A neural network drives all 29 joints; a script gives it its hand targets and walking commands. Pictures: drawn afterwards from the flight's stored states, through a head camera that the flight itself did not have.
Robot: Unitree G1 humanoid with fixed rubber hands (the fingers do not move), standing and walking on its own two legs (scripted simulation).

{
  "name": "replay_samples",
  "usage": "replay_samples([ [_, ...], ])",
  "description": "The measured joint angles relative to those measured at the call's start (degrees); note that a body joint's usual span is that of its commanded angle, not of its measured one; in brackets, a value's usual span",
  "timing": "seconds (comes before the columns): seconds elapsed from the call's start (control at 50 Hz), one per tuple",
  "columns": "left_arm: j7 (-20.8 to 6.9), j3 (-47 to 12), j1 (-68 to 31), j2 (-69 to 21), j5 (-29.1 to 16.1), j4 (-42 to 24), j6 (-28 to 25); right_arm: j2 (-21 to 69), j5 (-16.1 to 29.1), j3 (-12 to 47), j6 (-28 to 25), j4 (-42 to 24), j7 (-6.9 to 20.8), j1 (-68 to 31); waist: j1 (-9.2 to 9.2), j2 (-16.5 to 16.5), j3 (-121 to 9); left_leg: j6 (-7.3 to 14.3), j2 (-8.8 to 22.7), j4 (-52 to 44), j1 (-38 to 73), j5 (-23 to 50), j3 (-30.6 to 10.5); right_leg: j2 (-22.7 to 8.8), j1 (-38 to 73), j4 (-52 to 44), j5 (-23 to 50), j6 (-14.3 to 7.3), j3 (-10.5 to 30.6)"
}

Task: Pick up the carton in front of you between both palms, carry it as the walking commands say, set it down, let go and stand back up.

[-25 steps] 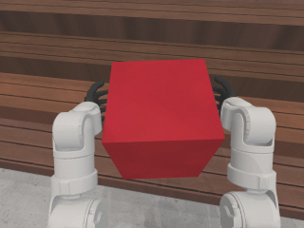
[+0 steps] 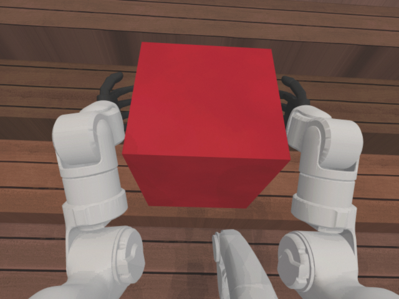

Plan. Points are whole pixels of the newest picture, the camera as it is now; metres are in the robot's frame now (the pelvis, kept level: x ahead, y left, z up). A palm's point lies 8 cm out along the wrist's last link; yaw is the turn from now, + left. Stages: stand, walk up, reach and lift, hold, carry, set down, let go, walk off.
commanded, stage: carry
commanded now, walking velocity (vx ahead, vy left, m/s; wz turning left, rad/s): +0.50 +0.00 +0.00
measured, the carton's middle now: (201, 137) +0.40 -0.03 +0.07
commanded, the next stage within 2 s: none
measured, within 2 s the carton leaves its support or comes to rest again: neither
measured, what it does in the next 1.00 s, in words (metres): climbs: right foot 0.16 m higher, then left foot 0.16 m higher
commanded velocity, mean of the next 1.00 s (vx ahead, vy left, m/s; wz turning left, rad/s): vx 0.50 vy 0.00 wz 0.00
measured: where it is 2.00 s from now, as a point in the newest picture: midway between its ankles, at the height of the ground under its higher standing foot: (182, 14)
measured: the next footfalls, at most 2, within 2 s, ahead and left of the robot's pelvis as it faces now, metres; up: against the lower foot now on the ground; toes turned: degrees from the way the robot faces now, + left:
right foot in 0.14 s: +0.28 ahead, -0.12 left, +0.16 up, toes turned -3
left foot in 0.56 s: +0.62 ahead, +0.04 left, +0.32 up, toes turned +7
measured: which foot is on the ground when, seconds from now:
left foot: down 0.00-0.16, up 0.18-0.54, down 0.56-1.00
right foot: up 0.00-0.12, down 0.14-0.58, up 0.60-1.00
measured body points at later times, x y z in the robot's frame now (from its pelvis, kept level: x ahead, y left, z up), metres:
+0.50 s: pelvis +0.35 -0.05 +0.17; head +0.40 -0.06 +0.61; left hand +0.73 +0.16 +0.37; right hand +0.78 -0.14 +0.36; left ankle +0.49 +0.05 -0.35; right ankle +0.24 -0.11 -0.58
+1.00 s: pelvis +0.66 -0.06 +0.33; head +0.66 -0.03 +0.78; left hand +1.07 +0.07 +0.52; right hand +1.04 -0.23 +0.54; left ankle +0.58 +0.04 -0.42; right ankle +0.79 -0.19 -0.15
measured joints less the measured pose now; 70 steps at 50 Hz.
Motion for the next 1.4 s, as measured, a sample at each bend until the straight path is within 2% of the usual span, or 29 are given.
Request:
replay_samples([
  [0.04,-0.05,-0.71,0.65,-0.76,0.30,-2.28,-0.59,-0.02,0.72,-0.32,-0.57,-2.48,-0.05,1.00,-0.09,0.05,0.74,-1.16,0.80,-2.82,4.67,-1.25,-0.61,-1.27,-6.28,0.69,-3.00,-0.59,-0.65],
  [0.06,-0.06,-1.17,0.90,-1.21,0.61,-2.91,-0.88,-0.24,1.16,-0.58,-0.66,-3.28,-0.05,1.37,0.23,0.37,0.95,-2.03,1.50,-5.50,7.47,-1.12,-0.79,-2.04,-7.75,-4.96,-2.88,-0.75,-1.75],
  [0.1,-0.08,-2.03,1.02,-1.88,1.21,-2.57,-1.44,-0.59,1.76,-1.49,-0.61,-3.81,-0.05,1.92,1.71,0.57,0.53,-1.58,2.76,-10.19,11.55,1.36,-0.58,-2.08,-5.69,-24.25,2.38,-1.24,-4.53],
  [0.14,-0.08,-3.59,1.53,-2.60,1.62,-0.28,-2.44,-1.03,1.91,-2.86,0.00,-3.89,0.09,3.12,5.35,0.74,-0.04,-0.49,4.17,-5.04,10.88,5.59,-0.55,0.10,2.93,-40.55,5.96,-1.94,-6.51],
  [0.16,-0.07,-4.31,1.74,-2.87,1.82,0.60,-3.11,-1.50,1.77,-3.36,0.23,-3.60,0.40,3.03,7.91,2.28,0.84,-0.42,5.97,4.95,7.25,10.18,-2.21,1.61,6.24,-42.75,5.29,-2.52,-7.84],
  [0.18,0.03,-4.96,1.78,-2.83,1.77,1.26,-3.75,-1.88,1.51,-3.72,0.17,-3.15,0.85,2.72,10.17,2.79,1.61,-1.28,4.64,21.69,0.81,9.58,-7.24,2.45,8.59,-44.16,5.47,-3.10,-8.37],
  [0.22,1.00,-6.01,3.11,-2.60,0.51,1.65,-4.61,-1.90,0.18,-3.55,-0.03,-2.40,1.67,2.67,13.27,2.55,2.67,-0.97,-1.50,54.14,-10.75,7.09,-13.98,3.49,15.75,-50.64,11.35,-4.91,-7.34],
  [0.24,1.20,-6.13,4.14,-2.43,-0.15,1.32,-4.69,-1.27,-0.77,-3.61,0.05,-2.39,1.84,2.77,14.37,2.36,2.94,-0.16,-3.43,64.63,-14.89,6.37,-14.63,3.96,19.33,-54.27,12.38,-4.20,-6.72],
  [0.28,1.59,-5.85,5.52,-1.85,-1.91,0.96,-4.86,0.07,-2.34,-3.63,0.32,-2.74,2.00,3.00,15.61,1.88,2.85,0.83,-5.07,75.33,-22.09,3.94,-13.82,4.45,26.27,-62.08,10.72,-2.51,-5.83],
  [0.34,2.01,-5.45,4.35,-0.82,-3.76,2.51,-5.17,0.74,-4.08,-3.77,0.53,-3.02,2.36,2.52,17.28,-0.41,1.91,1.58,-4.72,77.27,-31.66,-2.23,-8.48,3.25,36.26,-74.82,12.80,0.10,-4.24],
  [0.44,2.35,-4.87,-2.04,2.15,-5.52,8.24,-5.30,-1.18,-5.60,-3.52,0.71,1.39,3.04,-3.05,19.23,-0.43,-2.77,3.92,-1.45,81.83,-48.85,-13.03,-1.05,1.22,48.86,-88.25,13.82,0.60,-1.16],
  [0.5,2.37,-4.14,-5.87,4.21,-6.64,12.75,-4.34,-2.14,-6.35,-2.83,1.84,4.82,2.94,-6.15,17.19,-0.12,-5.41,4.33,0.79,68.45,-53.15,-11.84,2.13,-0.52,57.27,-96.28,14.58,1.99,-0.21],
  [0.56,1.16,-2.44,-6.98,5.35,-5.93,15.89,-1.98,-2.69,-5.40,-1.26,3.70,9.34,1.96,-8.00,11.29,0.55,-8.36,6.20,-0.64,45.24,-43.43,-1.32,6.07,-2.13,59.76,-94.94,20.45,0.64,-1.25],
  [0.6,-0.21,-1.13,-7.59,6.28,-4.77,17.28,-0.44,-3.06,-4.32,0.86,4.73,12.01,0.57,-9.25,5.63,0.14,-7.49,6.53,-2.35,39.21,-35.99,-1.80,7.49,-3.14,51.51,-71.74,23.63,1.65,1.62],
  [0.66,-1.46,1.02,-7.77,5.38,-1.68,19.01,0.84,-4.27,-1.35,2.77,5.12,15.19,-0.64,-8.93,-0.28,0.20,-6.37,6.65,-3.44,32.70,-27.67,-1.71,7.89,2.48,34.24,-26.99,22.79,2.07,9.36],
  [0.7,-1.59,2.58,-6.97,3.50,1.16,18.68,2.00,-4.96,0.67,3.74,5.46,16.78,-1.50,-8.13,-2.78,0.85,-6.12,6.15,-4.10,25.52,-21.30,-1.17,7.28,3.47,25.88,-13.41,23.61,1.10,9.06],
  [0.74,-1.73,4.17,-7.05,2.55,2.90,18.18,2.93,-5.85,2.55,4.51,5.39,18.53,-2.01,-8.67,-4.21,1.96,-5.54,5.64,-3.87,18.33,-15.43,-0.06,6.38,2.89,18.93,-9.58,22.36,0.39,7.07],
  [0.82,-2.24,6.11,-9.66,3.59,4.25,18.87,3.40,-5.98,3.57,4.40,4.06,22.13,-2.65,-12.25,-4.98,2.67,-5.93,4.24,-2.04,7.38,-6.93,1.64,4.69,0.71,7.62,-11.00,16.45,-0.82,1.97],
  [0.94,-2.67,5.40,-11.26,5.00,4.81,23.95,2.42,-4.19,0.81,0.84,2.56,26.16,-2.03,-13.30,-3.25,0.27,-9.54,0.91,0.86,-0.79,3.63,-0.34,1.21,-3.60,-10.18,5.57,5.02,-1.99,0.81],
  [1.0,-2.67,2.65,-9.71,4.62,4.64,25.33,2.11,-3.90,-0.78,-0.54,2.65,26.29,-0.61,-11.18,0.55,0.19,-10.98,0.52,3.58,-10.16,11.48,1.90,0.69,-6.03,-11.42,-11.15,8.24,-1.11,-2.58],
  [1.06,-1.91,-1.76,-7.95,4.63,2.32,25.56,1.59,-3.92,-2.32,-2.05,3.22,24.20,0.83,-8.77,5.51,0.39,-12.40,-0.59,6.43,-14.22,14.88,4.97,1.91,-4.47,-1.96,-32.95,10.71,-2.31,-6.93],
  [1.1,-0.51,-4.85,-6.32,3.71,0.22,25.00,0.44,-4.24,-2.41,-3.72,3.78,21.20,2.21,-6.51,10.53,0.51,-11.38,-0.55,9.62,-1.91,10.91,13.53,3.08,-0.87,9.04,-43.70,10.31,-1.46,-7.73],
  [1.12,0.09,-6.22,-5.57,3.36,-0.85,23.96,-0.25,-4.54,-2.69,-4.60,3.64,19.96,2.60,-6.12,13.17,0.74,-9.50,-1.59,9.55,11.97,5.44,13.41,-0.65,-0.04,11.40,-45.50,9.65,-1.00,-7.94],
  [1.16,1.52,-8.10,-3.52,2.40,-2.79,21.72,-1.65,-4.92,-3.38,-6.34,3.21,18.36,3.20,-5.81,16.58,2.01,-5.84,-1.97,3.40,45.35,-7.07,10.69,-10.50,0.68,16.11,-49.64,8.85,-0.43,-7.88],
  [1.18,1.98,-8.64,-2.14,2.01,-3.53,20.33,-1.99,-4.61,-3.86,-7.04,3.28,17.29,3.32,-5.37,17.53,2.84,-4.60,-1.14,0.38,57.95,-11.87,9.78,-12.58,1.11,18.94,-52.80,9.25,-0.10,-7.77],
  [1.22,2.94,-8.66,-0.36,1.68,-4.96,17.43,-1.96,-3.53,-4.51,-7.82,3.90,14.18,3.33,-4.35,18.05,3.35,-2.87,0.84,-3.23,72.34,-19.95,8.03,-12.59,1.48,24.62,-60.11,10.93,0.84,-7.36],
  [1.26,3.77,-7.89,-0.61,1.59,-5.75,15.15,-1.91,-2.86,-4.62,-7.57,4.37,10.68,3.29,-3.96,17.52,2.69,-1.65,2.18,-3.92,76.31,-26.73,5.99,-10.44,1.34,30.00,-67.29,12.68,1.33,-6.96],
  [1.34,3.73,-5.52,-3.23,1.33,-5.38,11.68,-2.53,-3.37,-4.05,-6.07,4.40,6.09,3.31,-5.60,15.90,1.61,-1.80,3.08,-1.04,70.28,-37.04,-0.44,-5.22,0.33,39.14,-78.82,14.69,1.74,-5.70],
  [1.4,3.11,-4.27,-5.02,0.98,-4.07,11.36,-2.18,-4.51,-3.66,-5.14,4.78,6.21,3.32,-7.24,15.28,2.37,-5.11,4.14,0.94,81.60,-47.23,-10.56,-4.21,-0.20,44.69,-84.17,14.05,2.63,-4.29],
])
